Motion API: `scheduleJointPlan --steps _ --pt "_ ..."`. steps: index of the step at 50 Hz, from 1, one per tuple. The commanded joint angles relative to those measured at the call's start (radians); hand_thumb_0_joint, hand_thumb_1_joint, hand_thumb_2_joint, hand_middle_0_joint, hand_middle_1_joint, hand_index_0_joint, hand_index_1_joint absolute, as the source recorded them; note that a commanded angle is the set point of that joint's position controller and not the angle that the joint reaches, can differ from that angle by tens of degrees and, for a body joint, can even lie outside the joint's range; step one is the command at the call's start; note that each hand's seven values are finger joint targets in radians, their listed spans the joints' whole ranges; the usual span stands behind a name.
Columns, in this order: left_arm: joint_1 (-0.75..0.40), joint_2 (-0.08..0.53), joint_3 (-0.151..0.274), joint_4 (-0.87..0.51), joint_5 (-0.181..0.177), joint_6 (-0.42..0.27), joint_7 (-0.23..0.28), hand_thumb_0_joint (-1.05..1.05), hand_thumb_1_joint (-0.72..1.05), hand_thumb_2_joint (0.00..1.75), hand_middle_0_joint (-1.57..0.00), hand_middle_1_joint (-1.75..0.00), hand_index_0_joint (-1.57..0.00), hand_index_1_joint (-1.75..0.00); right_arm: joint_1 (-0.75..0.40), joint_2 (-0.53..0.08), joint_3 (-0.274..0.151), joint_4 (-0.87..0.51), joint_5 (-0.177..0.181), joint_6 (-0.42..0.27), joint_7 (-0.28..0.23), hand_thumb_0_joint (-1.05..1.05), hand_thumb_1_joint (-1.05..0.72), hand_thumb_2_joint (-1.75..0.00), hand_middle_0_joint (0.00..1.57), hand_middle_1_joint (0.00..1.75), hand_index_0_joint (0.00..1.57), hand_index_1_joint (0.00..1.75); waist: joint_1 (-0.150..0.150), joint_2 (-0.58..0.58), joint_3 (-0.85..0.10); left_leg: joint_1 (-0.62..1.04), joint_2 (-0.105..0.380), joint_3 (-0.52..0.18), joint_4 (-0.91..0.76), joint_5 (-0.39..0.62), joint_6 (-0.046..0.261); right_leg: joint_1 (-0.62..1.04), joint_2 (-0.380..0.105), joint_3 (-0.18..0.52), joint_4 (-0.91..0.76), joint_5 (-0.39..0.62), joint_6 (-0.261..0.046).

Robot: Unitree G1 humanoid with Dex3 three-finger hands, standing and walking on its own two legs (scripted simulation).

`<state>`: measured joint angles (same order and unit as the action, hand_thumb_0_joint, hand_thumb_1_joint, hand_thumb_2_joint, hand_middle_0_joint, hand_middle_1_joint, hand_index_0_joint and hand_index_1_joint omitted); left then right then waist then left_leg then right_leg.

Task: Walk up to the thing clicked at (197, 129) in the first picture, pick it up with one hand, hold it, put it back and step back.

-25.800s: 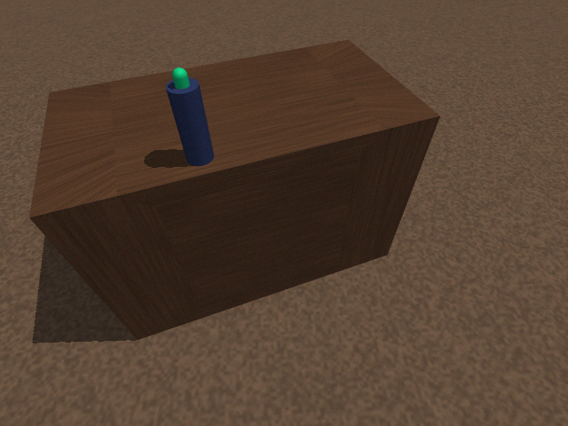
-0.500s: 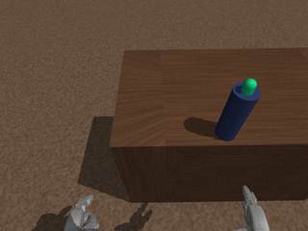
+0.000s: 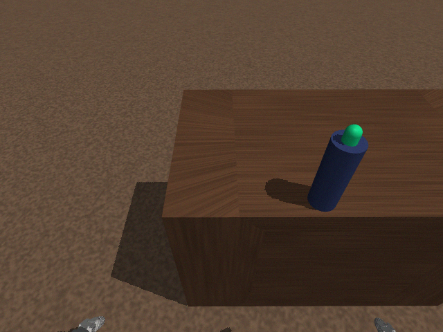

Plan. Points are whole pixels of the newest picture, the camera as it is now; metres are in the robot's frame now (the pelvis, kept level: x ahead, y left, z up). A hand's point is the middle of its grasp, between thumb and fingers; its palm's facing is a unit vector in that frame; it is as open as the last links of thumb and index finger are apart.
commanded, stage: home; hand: right
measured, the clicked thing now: (336, 168) +0.44 -0.22 +0.05
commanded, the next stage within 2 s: stand in 1.60 s
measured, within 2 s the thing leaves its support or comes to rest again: neither
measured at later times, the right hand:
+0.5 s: hand out of the picture +0.02 -0.27 -0.14, palm faces -0.07 +0.93 -0.35, open 17.5 cm
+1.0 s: hand out of the picture +0.06 -0.26 -0.14, palm faces -0.05 +0.93 -0.35, open 17.3 cm
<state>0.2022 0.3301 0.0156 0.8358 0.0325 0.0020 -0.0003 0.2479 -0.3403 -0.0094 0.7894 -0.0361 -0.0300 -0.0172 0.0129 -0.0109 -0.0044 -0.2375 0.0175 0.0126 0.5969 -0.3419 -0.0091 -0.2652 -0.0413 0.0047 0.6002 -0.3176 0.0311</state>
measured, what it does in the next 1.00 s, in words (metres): stands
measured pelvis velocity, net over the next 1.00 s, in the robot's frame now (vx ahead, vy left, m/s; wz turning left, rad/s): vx -0.02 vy -0.01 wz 0.00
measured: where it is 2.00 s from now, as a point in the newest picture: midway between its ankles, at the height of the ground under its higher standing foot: outside the picture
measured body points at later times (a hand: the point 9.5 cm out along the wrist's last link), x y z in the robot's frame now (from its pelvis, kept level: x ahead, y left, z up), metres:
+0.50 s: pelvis -0.03 -0.02 +0.02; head -0.03 -0.01 +0.47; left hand +0.03 +0.28 -0.12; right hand +0.03 -0.32 -0.11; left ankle -0.01 +0.13 -0.73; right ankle +0.00 -0.14 -0.73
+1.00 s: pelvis -0.02 -0.01 +0.02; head -0.02 -0.01 +0.47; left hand +0.04 +0.29 -0.12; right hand +0.06 -0.31 -0.11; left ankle -0.01 +0.13 -0.73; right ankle +0.00 -0.14 -0.73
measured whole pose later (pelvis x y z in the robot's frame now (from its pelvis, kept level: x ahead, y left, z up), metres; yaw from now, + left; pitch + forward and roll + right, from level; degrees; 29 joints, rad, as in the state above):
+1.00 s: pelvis -0.02 -0.01 +0.02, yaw +0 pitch -3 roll +0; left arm 0.13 0.35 -0.01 1.15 0.01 0.00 -0.01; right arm 0.14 -0.36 0.03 1.11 -0.01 -0.01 0.00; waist 0.01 0.00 0.04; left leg -0.11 0.03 0.00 0.35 -0.19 -0.02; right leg -0.13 -0.03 -0.01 0.34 -0.16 0.02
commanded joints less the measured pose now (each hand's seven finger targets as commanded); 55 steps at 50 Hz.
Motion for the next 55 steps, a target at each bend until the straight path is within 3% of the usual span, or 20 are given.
scheduleJointPlan --steps 1,6,10,18,19,20,28,33,43,55 --pt "-0.069 0.175 0.034 -0.034 -0.006 -0.033 0.001 0.0 0.9 0.9 -0.2 -0.3 -0.2 -0.3 -0.071 -0.183 -0.044 -0.014 0.002 -0.04 -0.002 0.0 0.56 -0.05 0.05 0.05 0.05 0.05 -0.007 0.011 -0.008 -0.002 0.086 -0.087 -0.167 0.262 0.043 0.053 -0.052 0.06 -0.132 0.208 -0.068" --pt "-0.081 0.21 0.026 0.051 -0.009 -0.027 0.001 0.0 0.9 0.9 -0.2 -0.3 -0.2 -0.3 -0.092 -0.206 -0.031 0.081 0.008 -0.024 0.0 0.0 0.58 -0.04 0.05 0.05 0.05 0.05 -0.013 -0.014 0.004 0.032 0.079 -0.085 -0.219 0.175 0.035 0.07 -0.064 0.087 -0.221 0.128 -0.068" --pt "-0.085 0.232 0.02 0.106 -0.013 -0.028 0.002 0.0 0.9 0.9 -0.2 -0.3 -0.2 -0.3 -0.089 -0.225 -0.023 0.148 0.012 -0.019 0.002 0.0 0.58 -0.04 0.05 0.05 0.05 0.05 -0.015 0.001 -0.018 0.063 0.087 -0.086 -0.243 0.189 0.036 0.116 -0.072 0.091 -0.248 0.162 -0.065" --pt "-0.084 0.25 0.015 0.183 -0.014 -0.022 0.0 0.0 0.9 0.9 -0.2 -0.3 -0.2 -0.3 -0.098 -0.237 -0.011 0.224 0.015 -0.007 0.005 0.0 0.56 -0.04 0.05 0.05 0.05 0.05 -0.009 0.006 0.055 0.052 0.088 -0.096 -0.299 0.055 0.034 0.061 -0.066 0.102 -0.32 0.02 -0.057" --pt "-0.077 0.255 0.015 0.192 -0.012 -0.022 0.0 0.0 0.9 0.9 -0.2 -0.3 -0.2 -0.3 -0.096 -0.234 -0.01 0.23 0.016 -0.005 0.007 0.0 0.56 -0.05 0.05 0.05 0.05 0.05 -0.007 -0.017 0.083 0.038 0.08 -0.094 -0.295 0.03 0.032 0.043 -0.067 0.109 -0.343 -0.038 -0.056" --pt "-0.084 0.26 0.017 0.195 -0.012 -0.023 0.001 0.0 0.9 0.9 -0.2 -0.3 -0.2 -0.3 -0.093 -0.235 -0.012 0.233 0.016 -0.003 0.007 0.0 0.56 -0.05 0.05 0.05 0.05 0.05 -0.012 -0.028 0.066 0.064 0.082 -0.09 -0.285 0.05 0.035 0.037 -0.071 0.114 -0.345 -0.042 -0.059" --pt "-0.086 0.242 0.018 0.228 -0.017 -0.024 0.001 0.0 0.9 0.9 -0.2 -0.3 -0.2 -0.3 -0.102 -0.232 -0.01 0.254 0.016 -0.005 0.007 0.0 0.55 -0.05 0.05 0.05 0.05 0.05 -0.002 0.009 0.046 0.024 0.092 -0.103 -0.317 0.046 0.035 0.102 -0.066 0.099 -0.325 0.029 -0.053" --pt "-0.084 0.233 0.013 0.241 -0.02 -0.027 0.002 0.0 0.9 0.9 -0.2 -0.3 -0.2 -0.3 -0.115 -0.234 -0.008 0.259 0.023 -0.011 0.004 0.0 0.55 -0.05 0.05 0.05 0.05 0.05 -0.001 0.02 -0.005 0.08 0.107 -0.105 -0.306 0.207 0.033 0.149 -0.074 0.084 -0.302 0.193 -0.053" --pt "-0.103 0.232 0.009 0.261 -0.022 -0.021 0.004 0.0 0.9 0.9 -0.2 -0.3 -0.2 -0.3 -0.129 -0.235 -0.007 0.279 0.024 -0.006 0.0 0.0 0.54 -0.06 0.05 0.05 0.05 0.05 -0.003 0.012 0.029 0.098 0.109 -0.099 -0.325 0.207 0.026 0.125 -0.073 0.077 -0.316 0.181 -0.05" --pt "-0.117 0.234 0.013 0.261 -0.022 -0.027 0.006 0.0 0.9 0.9 -0.2 -0.3 -0.2 -0.3 -0.147 -0.226 -0.013 0.282 0.025 -0.004 0.003 0.0 0.54 -0.06 0.05 0.05 0.05 0.05 -0.009 -0.004 0.006 0.117 0.111 -0.089 -0.329 0.233 0.027 0.142 -0.081 0.076 -0.328 0.221 -0.043"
